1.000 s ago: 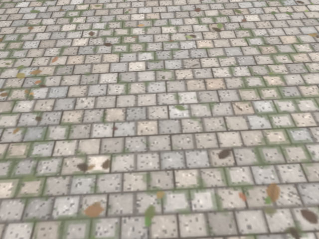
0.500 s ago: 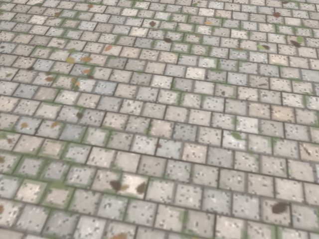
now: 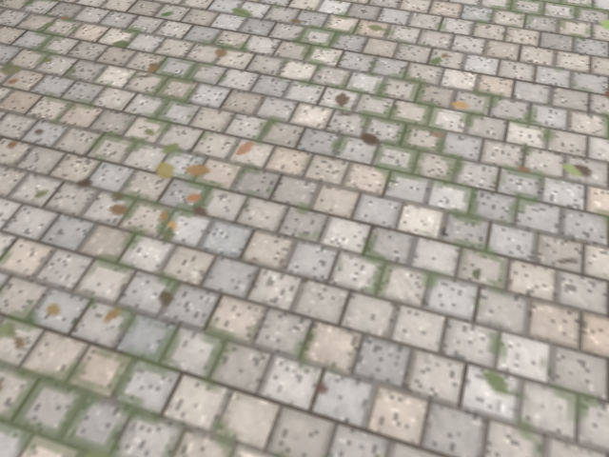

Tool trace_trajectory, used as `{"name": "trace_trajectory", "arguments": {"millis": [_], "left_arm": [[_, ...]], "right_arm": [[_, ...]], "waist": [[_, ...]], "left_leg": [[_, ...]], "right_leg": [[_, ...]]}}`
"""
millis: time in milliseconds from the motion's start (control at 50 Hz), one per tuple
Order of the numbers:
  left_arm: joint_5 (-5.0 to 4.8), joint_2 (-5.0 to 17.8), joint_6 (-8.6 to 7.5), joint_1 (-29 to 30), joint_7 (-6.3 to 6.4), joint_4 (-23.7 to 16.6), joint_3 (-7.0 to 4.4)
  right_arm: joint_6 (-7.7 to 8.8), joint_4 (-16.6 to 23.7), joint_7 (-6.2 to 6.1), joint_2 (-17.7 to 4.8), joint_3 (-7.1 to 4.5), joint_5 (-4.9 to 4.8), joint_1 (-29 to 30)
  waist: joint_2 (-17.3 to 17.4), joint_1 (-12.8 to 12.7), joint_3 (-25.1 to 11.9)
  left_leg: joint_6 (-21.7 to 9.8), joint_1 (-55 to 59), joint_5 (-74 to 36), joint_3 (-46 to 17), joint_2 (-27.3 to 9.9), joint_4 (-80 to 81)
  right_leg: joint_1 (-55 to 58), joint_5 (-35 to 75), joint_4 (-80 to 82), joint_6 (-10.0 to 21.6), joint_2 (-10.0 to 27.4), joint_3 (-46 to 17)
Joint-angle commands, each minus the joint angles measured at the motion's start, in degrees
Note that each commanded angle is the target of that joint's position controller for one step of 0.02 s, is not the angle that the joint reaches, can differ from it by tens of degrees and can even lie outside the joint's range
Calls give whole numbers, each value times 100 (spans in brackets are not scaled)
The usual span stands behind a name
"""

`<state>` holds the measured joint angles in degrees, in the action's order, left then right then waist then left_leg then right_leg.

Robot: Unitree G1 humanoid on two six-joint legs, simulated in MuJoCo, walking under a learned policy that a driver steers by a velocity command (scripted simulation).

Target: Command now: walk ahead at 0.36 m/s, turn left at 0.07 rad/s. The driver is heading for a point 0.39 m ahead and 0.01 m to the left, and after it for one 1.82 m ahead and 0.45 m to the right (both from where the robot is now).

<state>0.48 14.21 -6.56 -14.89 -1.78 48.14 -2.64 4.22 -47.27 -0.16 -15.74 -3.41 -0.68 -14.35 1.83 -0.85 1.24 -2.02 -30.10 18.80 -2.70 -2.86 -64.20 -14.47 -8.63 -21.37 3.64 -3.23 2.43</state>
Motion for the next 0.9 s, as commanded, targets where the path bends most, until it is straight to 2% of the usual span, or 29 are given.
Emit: {"name": "trace_trajectory", "arguments": {"millis": [20, 80, 120, 160, 200, 240, 260, 280, 300, 320, 340, 360, 380, 400, 420, 460, 500, 520, 540, 560, 580, 600, 620, 660, 700, 840, 900], "left_arm": [[17, 753, -77, 135, 42, -253, -143], [-26, 885, 50, 94, 141, -166, -172], [-53, 918, 115, -106, 176, -60, -169], [-75, 909, 174, -216, 190, 44, -157], [-102, 923, 227, -167, 197, 100, -160], [-156, 888, 272, 1, 215, 118, -149], [-119, 809, 263, -177, 217, 154, -125], [34, 636, 199, -416, 212, 108, -59], [43, 192, 174, -1135, 201, 285, 85], [-10, 408, 259, -849, 203, 288, 63], [-88, 646, 364, -528, 206, 171, -5], [-109, 668, 492, -321, 257, 158, -33], [-75, 700, 614, -210, 309, 147, -64], [-48, 695, 710, -230, 359, 175, -83], [-41, 593, 762, -326, 393, 238, -69], [-18, 414, 766, -498, 406, 393, -39], [19, 335, 748, -569, 379, 505, -34], [83, 363, 751, -497, 363, 496, -38], [146, 500, 751, -371, 361, 420, -48], [116, 801, 751, -205, 388, 331, -96], [62, 829, 721, -89, 382, 405, -119], [60, 621, 655, 50, 374, 398, -67], [77, 533, 594, 117, 372, 434, -41], [50, 503, 486, 90, 358, 484, -36], [11, 505, 443, -111, 359, 581, -34], [-29, 447, 481, -281, 372, 721, -7], [-100, 783, 517, 51, 389, 441, -113]], "right_arm": [[-4, 330, -56, -218, -66, 66, -193], [-12, 411, -45, -71, 11, 84, 212], [-17, 460, -18, -95, 18, 63, 555], [-26, 522, 4, -168, 4, 66, 789], [-5, 597, 34, -284, -27, 89, 942], [36, 494, 50, -391, -81, 145, 637], [54, 398, 19, -607, -149, 197, 397], [52, 395, -27, -973, -217, 264, 135], [-32, 329, -61, -770, -148, 307, -21], [-108, 279, -32, -322, -41, 199, -154], [-134, 249, 12, -243, 18, 137, 8], [-158, 268, 23, -340, 0, 148, 262], [-176, 326, 16, -460, -24, 150, 613], [-196, 376, -12, -516, -38, 174, 942], [-229, 386, -29, -535, -53, 206, 1167], [-273, 323, -58, -444, -44, 215, 1262], [-298, 207, -75, -340, -19, 139, 1215], [-301, 111, -74, -235, 13, 108, 1061], [-300, 9, -71, -163, 38, 113, 900], [-305, -36, -71, -214, 14, 139, 759], [-306, -44, -91, -201, 2, 130, 781], [-300, -81, -114, -236, -7, 139, 841], [-297, -132, -131, -226, -19, 124, 792], [-305, -268, -146, -243, -35, 124, 689], [-300, -383, -131, -203, -35, 114, 648], [-352, -721, -158, -233, -55, 80, 582], [-403, -678, -299, -515, -162, 65, 628]], "waist": [[-567, 233, -301], [-652, 130, -440], [-692, -35, -499], [-722, -108, -487], [-752, -91, -444], [-660, 155, -532], [-453, 188, -688], [51, 90, -1176], [897, -76, -1809], [1039, 199, -1922], [801, 194, -1565], [512, 140, -1268], [400, 54, -939], [507, -81, -790], [630, -184, -674], [665, -246, -704], [588, -296, -718], [501, -263, -637], [314, -175, -408], [-53, 35, -107], [-576, 135, 100], [-690, 133, 189], [-781, 180, 159], [-677, 165, 70], [-482, 100, -60], [-213, 46, -178], [-327, 99, -181]], "left_leg": [[218, -456, -326, -22, -261, 682], [279, 14, -1360, 176, -131, 1951], [273, 286, -2008, 239, 20, 2570], [231, 387, -2129, 176, 85, 2941], [109, 436, -1881, 120, 115, 3228], [-68, 993, -2201, 173, 200, 3903], [-207, 1631, -3349, 49, 76, 4164], [-524, 2758, -5635, -549, -640, 3666], [-1428, 3854, -6477, -1417, -1564, 3417], [-1729, 3701, -5852, -1913, -1785, 3738], [-1601, 3302, -4584, -1911, -1656, 3981], [-1402, 2866, -3382, -1856, -1521, 4209], [-1258, 2230, -2555, -1698, -1414, 4480], [-1102, 1680, -1923, -1500, -1262, 4687], [-995, 1192, -1554, -1238, -1059, 4828], [-870, 804, -1115, -772, -762, 4861], [-700, 671, -214, -546, -581, 4773], [-488, 605, 431, -489, -459, 4749], [-231, 510, 941, -449, -331, 4665], [-33, 573, 1027, -273, -100, 4504], [98, 1161, 494, 29, 129, 4299], [116, 1585, 20, 44, 130, 4037], [66, 1766, -297, 60, 121, 3906], [-21, 1818, -776, 53, 104, 3798], [-52, 1841, -1167, 53, 83, 3757], [-4, 2080, -1864, 110, 63, 3611], [9, 2122, -1922, 272, 83, 3332]], "right_leg": [[561, 3657, 836, 996, 1537, -1092], [420, 4047, 781, 782, 1242, -452], [517, 3769, 739, 693, 1189, -348], [725, 3438, 617, 678, 1292, -448], [923, 3213, 356, 647, 1431, -621], [971, 2766, -159, 467, 1345, -690], [849, 2483, -571, 251, 1065, -618], [228, 1336, -1306, -15, 690, -392], [-657, -861, -2244, -337, 382, -293], [-931, -2864, -2920, -533, 356, -478], [-1243, -3307, -3216, -590, 472, -614], [-1360, -3108, -3360, -632, 585, -625], [-1255, -2753, -3232, -681, 665, -610], [-940, -2402, -3002, -712, 743, -606], [-567, -2106, -2695, -731, 700, -491], [69, -1302, -2058, -682, 592, -280], [581, -448, -1226, -567, 476, -92], [708, -287, -904, -478, 478, -88], [633, -269, -598, -345, 708, -350], [160, -952, -342, -183, 949, -578], [-709, -2045, -109, -81, 897, -635], [-1063, -2269, 113, -147, 851, -642], [-1100, -2098, 179, -245, 849, -628], [-848, -1535, 68, -351, 792, -554], [-579, -1107, -81, -343, 750, -497], [-345, -241, -267, -268, 676, -439], [-498, 462, -388, -75, 745, -712]]}}
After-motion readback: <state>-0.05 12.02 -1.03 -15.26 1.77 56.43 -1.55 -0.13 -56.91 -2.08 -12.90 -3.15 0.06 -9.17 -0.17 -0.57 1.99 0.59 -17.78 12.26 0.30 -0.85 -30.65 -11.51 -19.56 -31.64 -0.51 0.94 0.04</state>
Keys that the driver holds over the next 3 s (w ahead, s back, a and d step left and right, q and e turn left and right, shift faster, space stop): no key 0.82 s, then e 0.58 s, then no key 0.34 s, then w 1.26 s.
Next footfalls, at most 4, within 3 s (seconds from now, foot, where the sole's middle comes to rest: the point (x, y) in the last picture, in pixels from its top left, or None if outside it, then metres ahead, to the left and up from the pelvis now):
0.26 left None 0.26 0.13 -0.78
0.54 right None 0.19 -0.12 -0.78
1.34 right None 0.17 -0.13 -0.78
1.76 left None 0.25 0.08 -0.78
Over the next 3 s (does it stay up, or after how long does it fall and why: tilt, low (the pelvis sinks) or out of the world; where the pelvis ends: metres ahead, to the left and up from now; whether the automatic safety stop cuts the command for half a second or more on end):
stays up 0.68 -0.26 -0.02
